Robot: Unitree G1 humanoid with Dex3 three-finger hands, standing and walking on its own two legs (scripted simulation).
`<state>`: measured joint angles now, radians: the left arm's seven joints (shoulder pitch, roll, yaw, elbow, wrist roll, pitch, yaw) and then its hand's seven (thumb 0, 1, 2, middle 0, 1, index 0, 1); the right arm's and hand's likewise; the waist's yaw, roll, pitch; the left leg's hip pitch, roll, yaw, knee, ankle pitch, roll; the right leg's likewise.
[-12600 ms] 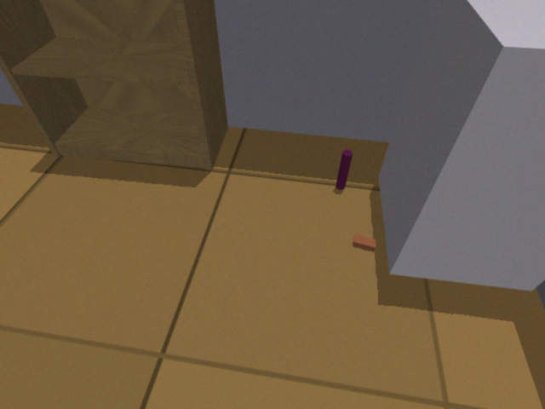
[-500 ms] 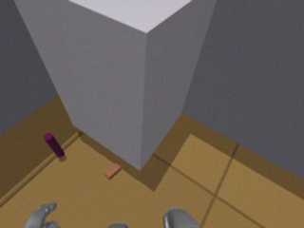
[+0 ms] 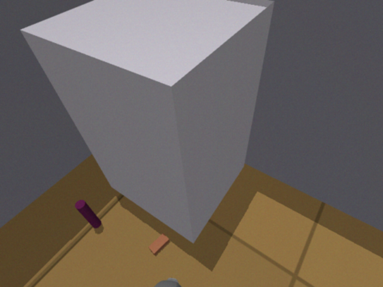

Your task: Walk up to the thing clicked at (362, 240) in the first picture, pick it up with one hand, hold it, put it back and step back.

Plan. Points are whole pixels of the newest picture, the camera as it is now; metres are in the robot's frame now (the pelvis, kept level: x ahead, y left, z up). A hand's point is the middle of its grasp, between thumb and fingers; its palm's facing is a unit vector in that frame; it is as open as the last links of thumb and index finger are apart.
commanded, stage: walk up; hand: left
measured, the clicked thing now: (159, 244) +0.47 +0.24 -0.75
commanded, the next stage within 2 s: none
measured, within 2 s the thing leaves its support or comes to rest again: neither
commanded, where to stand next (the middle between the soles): +0.08 +0.01 m, yaw -1 degrees
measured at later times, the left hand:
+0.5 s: hand out of the picture +0.01 +0.26 -0.17, palm faces -0.06 -0.92 -0.38, open 7.4 cm
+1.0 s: hand out of the picture +0.04 +0.32 -0.15, palm faces -0.01 -0.93 -0.38, open 7.4 cm
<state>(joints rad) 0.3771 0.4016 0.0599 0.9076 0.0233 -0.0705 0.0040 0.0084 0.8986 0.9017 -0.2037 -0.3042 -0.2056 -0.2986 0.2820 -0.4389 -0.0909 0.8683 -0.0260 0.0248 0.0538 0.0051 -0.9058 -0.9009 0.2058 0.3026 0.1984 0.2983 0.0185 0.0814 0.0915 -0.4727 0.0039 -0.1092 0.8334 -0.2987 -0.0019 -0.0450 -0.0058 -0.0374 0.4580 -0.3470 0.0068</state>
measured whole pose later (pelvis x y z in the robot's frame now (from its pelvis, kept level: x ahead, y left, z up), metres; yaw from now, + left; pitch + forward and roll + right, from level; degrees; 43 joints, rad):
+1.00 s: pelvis -0.01 +0.03 +0.00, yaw +0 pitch -4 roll +1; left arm 0.32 0.47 0.08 0.86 0.01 0.02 -0.04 0.01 0.90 0.90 -0.20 -0.30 -0.20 -0.30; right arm 0.34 -0.38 -0.04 0.86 -0.01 -0.08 -0.01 0.00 -0.90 -0.90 0.21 0.30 0.20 0.30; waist 0.00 -0.08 0.08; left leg -0.20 -0.02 0.01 0.57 -0.29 0.02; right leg -0.46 -0.04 0.07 1.04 -0.39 -0.02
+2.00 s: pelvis +0.00 +0.01 -0.01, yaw +1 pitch -3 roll +0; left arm 0.23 0.38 0.02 0.91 0.02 -0.01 -0.01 0.01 0.90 0.90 -0.20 -0.30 -0.21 -0.30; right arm 0.20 -0.41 -0.05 0.93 0.00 0.00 0.00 0.00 -0.91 -0.90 0.21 0.30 0.20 0.30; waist 0.02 0.02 0.12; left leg -0.38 0.02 -0.03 0.75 -0.36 0.01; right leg -0.27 -0.01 0.00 0.60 -0.27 -0.01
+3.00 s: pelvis -0.04 +0.02 -0.02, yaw -3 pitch -2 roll +0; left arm 0.19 0.40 0.07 0.90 0.01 0.04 -0.01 0.00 0.90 0.90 -0.20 -0.30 -0.20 -0.30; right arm 0.06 -0.39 -0.03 0.87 -0.02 0.02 -0.01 0.00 -0.90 -0.90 0.21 0.30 0.21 0.30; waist 0.01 0.01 0.14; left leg -0.48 0.04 0.02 0.67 -0.17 -0.01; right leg -0.35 -0.01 -0.03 0.80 -0.41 -0.03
